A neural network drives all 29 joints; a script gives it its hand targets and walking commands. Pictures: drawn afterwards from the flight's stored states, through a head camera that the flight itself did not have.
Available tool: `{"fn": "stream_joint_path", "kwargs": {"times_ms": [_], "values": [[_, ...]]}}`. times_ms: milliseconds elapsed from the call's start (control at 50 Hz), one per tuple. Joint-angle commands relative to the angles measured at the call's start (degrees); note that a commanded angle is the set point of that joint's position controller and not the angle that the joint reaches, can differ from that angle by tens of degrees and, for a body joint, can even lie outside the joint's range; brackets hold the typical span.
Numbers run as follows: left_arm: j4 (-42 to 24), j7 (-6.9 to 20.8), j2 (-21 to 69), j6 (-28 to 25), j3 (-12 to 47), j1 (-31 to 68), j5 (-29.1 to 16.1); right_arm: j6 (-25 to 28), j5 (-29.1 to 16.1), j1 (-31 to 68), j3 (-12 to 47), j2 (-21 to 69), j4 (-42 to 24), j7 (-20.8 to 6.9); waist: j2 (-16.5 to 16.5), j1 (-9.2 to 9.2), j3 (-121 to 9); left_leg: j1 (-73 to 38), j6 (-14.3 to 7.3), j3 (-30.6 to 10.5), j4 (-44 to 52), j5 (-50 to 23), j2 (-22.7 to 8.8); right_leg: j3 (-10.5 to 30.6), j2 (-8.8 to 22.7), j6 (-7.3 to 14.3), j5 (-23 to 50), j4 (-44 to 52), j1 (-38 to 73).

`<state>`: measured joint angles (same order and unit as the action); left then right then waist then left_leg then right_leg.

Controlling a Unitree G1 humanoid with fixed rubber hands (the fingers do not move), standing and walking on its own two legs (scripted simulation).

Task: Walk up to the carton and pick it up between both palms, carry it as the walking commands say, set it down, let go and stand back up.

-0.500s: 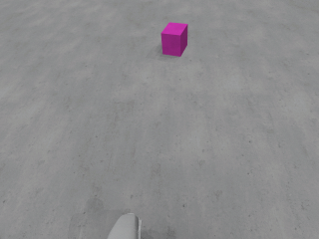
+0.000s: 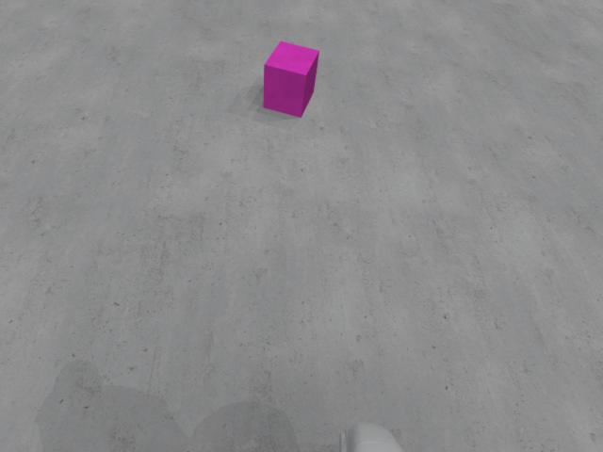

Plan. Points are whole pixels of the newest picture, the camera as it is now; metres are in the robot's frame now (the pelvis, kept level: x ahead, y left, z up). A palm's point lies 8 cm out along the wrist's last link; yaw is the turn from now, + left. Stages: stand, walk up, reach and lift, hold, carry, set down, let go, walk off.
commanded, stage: walk up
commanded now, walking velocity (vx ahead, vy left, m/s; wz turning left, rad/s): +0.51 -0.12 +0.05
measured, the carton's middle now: (290, 79) +1.89 -0.02 -0.66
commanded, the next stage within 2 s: none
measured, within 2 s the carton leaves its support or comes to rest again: neither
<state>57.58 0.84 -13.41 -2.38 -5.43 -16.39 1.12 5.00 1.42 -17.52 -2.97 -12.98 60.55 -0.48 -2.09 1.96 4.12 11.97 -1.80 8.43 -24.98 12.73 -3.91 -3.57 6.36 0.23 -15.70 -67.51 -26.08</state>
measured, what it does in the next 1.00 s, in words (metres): walks ahead: right foot, then left foot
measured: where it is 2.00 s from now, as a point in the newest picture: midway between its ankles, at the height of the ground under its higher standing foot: (274, 210)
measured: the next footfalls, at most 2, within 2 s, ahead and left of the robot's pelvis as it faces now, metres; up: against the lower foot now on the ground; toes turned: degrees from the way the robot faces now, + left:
right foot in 0.38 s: +0.39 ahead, -0.17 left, +0.00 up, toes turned -7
left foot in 0.96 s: +0.67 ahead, +0.12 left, +0.00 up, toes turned +10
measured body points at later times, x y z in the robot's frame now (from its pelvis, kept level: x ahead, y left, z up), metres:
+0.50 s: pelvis +0.28 -0.08 -0.01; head +0.32 -0.10 +0.44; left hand +0.34 +0.19 -0.14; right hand +0.26 -0.33 -0.17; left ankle +0.12 +0.07 -0.64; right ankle +0.35 -0.16 -0.75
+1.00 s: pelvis +0.54 +0.01 -0.03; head +0.58 +0.01 +0.42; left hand +0.42 +0.22 -0.17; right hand +0.71 -0.21 -0.16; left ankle +0.63 +0.11 -0.75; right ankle +0.36 -0.16 -0.73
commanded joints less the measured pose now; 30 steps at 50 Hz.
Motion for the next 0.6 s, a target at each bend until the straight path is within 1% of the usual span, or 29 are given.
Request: {"fn": "stream_joint_path", "kwargs": {"times_ms": [0,20,60,80,100,120,140,160,180,200,220,240,260,280,300,320,340,360,380,400,420,440,460,480,500,520,540,560,580], "values": [[0.95,0.48,2.52,2.02,0.12,-7.28,0.42,1.45,-0.42,-5.58,0.23,-2.03,-0.28,-0.25,13.4,-2.35,-2.14,-5.47,-0.08,-9.28,10.93,-25.8,-12.43,0.58,1.36,-0.9,4.93,0.59,-5.7],[-0.43,0.76,0.44,2.71,-0.05,-4.49,0.39,1.59,-0.18,-5.61,0.84,-1.99,-0.37,-0.06,13.08,-3.0,0.77,-3.77,-0.74,-9.14,11.72,-23.03,-11.65,0.27,1.41,-1.74,6.43,2.36,-7.42],[-3.49,1.56,0.58,3.47,0.27,1.98,0.17,1.69,0.35,-6.64,0.53,-3.6,-0.31,0.38,12.85,-1.85,3.28,-3.3,-1.74,-7.57,15.25,-17.24,-13.33,0.37,2.89,-2.98,11.22,7.84,-10.85],[-3.45,1.92,0.15,3.11,0.39,3.84,0.28,1.73,-0.17,-9.36,0.36,-3.64,0.6,0.54,12.88,-0.85,2.44,-7.53,-0.75,-7.4,14.7,-21.55,-12.13,-0.55,1.59,-3.03,11.5,8.45,-13.02],[-4.63,2.15,-0.86,2.86,0.11,7.11,0.22,1.75,-0.1,-11.12,0.14,-4.46,-0.22,0.7,10.4,-0.14,3.8,-7.14,-1.36,-8.08,15.08,-20.67,-13.69,-0.4,2.38,-3.48,13.31,9.36,-14.95],[-6.31,2.4,-1.01,2.23,0.23,9.57,0.75,1.96,-0.07,-9.1,0.12,-5.91,-0.59,0.89,10.27,-0.1,4.86,-5.12,-1.34,-7.26,16.34,-21.03,-13.41,-0.47,2.1,-3.96,14.98,16.44,-13.3],[-6.27,2.8,-0.62,2.1,0.46,10.3,0.31,1.63,-0.25,-9.72,0.04,-5.48,-0.56,0.91,12.24,0.28,3.24,-8.25,-1.7,-6.59,16.04,-17.38,-12.56,-1.41,1.81,-4.22,16.67,18.48,-12.78],[-7.01,3.07,-0.28,2.13,0.65,12.19,0.18,1.35,-0.57,-12.32,0.31,-4.58,-0.29,1.15,10.09,1.25,3.84,-11.02,-1.55,-5.91,16.1,-17.6,-12.48,-1.99,1.82,-4.19,17.13,19.17,-14.43],[-7.95,2.89,0.47,1.76,1.0,13.31,-0.18,1.5,-0.58,-13.35,0.15,-5.85,-0.42,1.04,13.04,1.69,5.72,-9.47,-1.77,-6.56,16.61,-18.7,-12.62,-3.12,1.22,-3.86,17.16,23.66,-13.46],[-8.31,2.96,-0.16,1.55,1.09,15.95,0.01,1.42,-0.61,-13.24,-0.19,-5.27,0.03,1.48,8.78,2.1,6.12,-11.86,-2.32,-7.22,16.52,-19.33,-13.94,-2.49,1.56,-3.84,17.12,26.66,-14.34],[-9.22,2.85,-0.88,1.38,0.93,16.94,-0.31,1.29,-0.76,-14.09,-0.03,-5.53,0.06,1.62,10.76,2.63,6.44,-12.31,-2.49,-5.08,17.71,-15.95,-13.14,-3.92,1.21,-3.31,17.84,30.61,-12.76],[-9.57,2.99,1.21,1.0,1.87,18.3,-0.44,1.14,-1.07,-14.85,0.23,-4.48,0.39,1.55,8.72,2.98,6.45,-12.72,-2.8,-4.64,16.71,-19.28,-13.08,-5.09,0.17,-2.89,17.53,33.26,-11.33],[-9.81,3.03,1.35,0.69,1.96,17.91,-0.14,0.93,-0.88,-13.8,-0.3,-5.85,0.41,1.76,11.74,2.48,6.61,-13.1,-2.55,-4.09,16.57,-20.62,-13.51,-4.26,0.47,-1.93,15.71,35.58,-9.56],[-10.05,3.01,0.24,0.48,2.05,17.7,0.32,0.94,-0.92,-12.91,-0.71,-6.51,0.15,2.17,12.66,1.58,5.39,-15.44,-1.97,-3.3,14.76,-29.12,-13.77,-4.34,-0.18,-0.39,15.37,36.96,-8.06],[-9.9,2.49,-0.67,0.14,1.68,16.69,0.2,0.68,-0.72,-12.33,-0.68,-6.88,0.41,2.27,13.68,1.01,1.99,-17.32,-1.64,-1.62,11.0,-36.57,-13.76,-4.49,-1.33,0.12,12.04,37.97,-3.74],[-7.61,1.8,-2.16,-0.79,1.3,11.47,0.12,0.2,0.2,-11.89,-1.13,-7.66,0.48,2.06,12.63,-1.31,-1.22,-16.7,-1.92,-1.86,4.94,-41.09,-13.23,-4.61,-2.99,1.34,9.49,38.32,3.47],[-4.37,1.15,-2.69,-1.54,1.2,1.17,0.32,-0.03,-0.31,-10.63,-1.24,-8.89,0.93,1.94,12.07,-5.67,-7.25,-14.43,-0.76,-0.57,-3.64,-34.7,-9.29,-4.39,-3.84,2.03,11.64,40.06,14.98],[-0.86,0.17,-6.51,-2.24,-0.2,-8.38,0.76,-0.7,-0.82,-12.66,-0.67,-6.81,1.6,1.64,6.91,-9.66,-11.39,-6.63,0.02,0.06,-15.15,-21.58,-5.26,-4.39,-2.2,1.5,10.62,39.64,28.92],[1.58,-0.71,-13.05,-2.39,-2.16,-15.39,1.43,-0.83,-1.06,-14.86,-0.87,-5.53,0.34,1.63,-4.5,-10.75,-18.53,4.11,0.7,0.29,-31.49,-0.78,-2.88,9.65,10.27,3.05,7.13,39.92,42.35],[1.32,-0.58,-18.49,-2.51,-2.49,-16.02,1.4,-0.74,-2.85,-21.32,0.57,1.64,-1.08,1.06,-15.96,-7.53,-21.57,20.49,2.54,-3.69,-47.3,21.19,4.15,39.75,24.58,10.73,3.06,49.99,49.3],[2.14,-0.37,-14.72,-1.62,-2.26,-11.53,-0.23,-0.54,-1.68,-17.21,-0.06,0.39,-0.41,1.02,-10.95,-7.01,-17.73,20.49,1.87,-8.97,-49.6,15.31,0.35,42.95,23.66,10.73,-2.52,55.24,38.73],[-0.24,-0.14,-10.92,-1.85,-0.95,-6.09,0.6,-0.65,-0.96,-11.64,-1.25,-2.35,-1.52,0.35,-3.61,-5.92,-12.3,20.28,1.4,-10.31,-50.65,12.23,-1.73,33.35,19.16,6.07,-2.08,55.47,30.26],[-0.33,-0.35,-7.36,-2.02,0.15,-2.42,0.36,-1.22,-0.3,-9.49,-1.55,-2.01,-1.11,-0.24,-1.15,-4.16,-6.83,18.79,1.96,-10.96,-48.66,6.9,-3.13,24.71,16.62,2.51,5.68,53.48,23.43],[-0.01,-0.76,-4.97,-2.38,0.72,-0.83,-0.07,-1.21,-0.2,-8.33,-1.52,0.28,-1.19,-0.78,-5.26,-2.73,-7.28,16.09,1.63,-11.27,-45.64,1.75,-4.04,16.99,13.11,-0.35,14.38,52.09,20.77],[0.45,-0.6,-2.27,-2.65,1.88,-0.61,-0.28,-1.75,0.03,-7.56,-1.62,-0.22,-1.81,-1.14,-6.26,-2.23,-6.13,15.28,1.44,-10.64,-44.23,-0.32,-4.24,12.46,10.22,-0.44,16.29,52.45,17.3],[0.81,-0.34,-3.13,-2.86,1.63,-1.73,-0.55,-2.39,-0.3,-6.68,-1.52,-0.16,-2.44,-1.16,-5.81,-1.33,-3.82,12.99,1.4,-10.9,-43.49,-2.22,-4.21,8.59,9.31,-1.91,16.36,53.07,13.72],[1.64,-0.46,-2.47,-2.77,1.9,-3.69,-0.21,-2.82,-0.04,-6.89,-1.37,1.18,-2.0,-1.09,-4.76,-2.07,-4.35,13.56,1.67,-9.07,-43.86,-2.11,-3.45,8.9,10.16,1.06,16.45,53.48,15.28],[1.74,-0.58,-4.01,-2.74,1.64,-6.43,0.06,-3.47,-0.12,-7.05,-1.13,0.57,-1.85,-1.3,-6.41,-2.66,-5.78,14.74,2.47,-8.41,-42.38,-1.48,-2.5,9.07,10.22,1.14,17.36,53.44,17.01],[1.27,-0.71,-4.86,-3.13,1.44,-6.67,0.24,-4.13,0.04,-4.85,-1.28,-0.98,-3.09,-1.28,-6.02,-2.62,-2.89,17.74,2.55,-8.82,-41.45,-2.81,-3.21,8.67,11.15,1.94,16.63,54.52,16.5]]}}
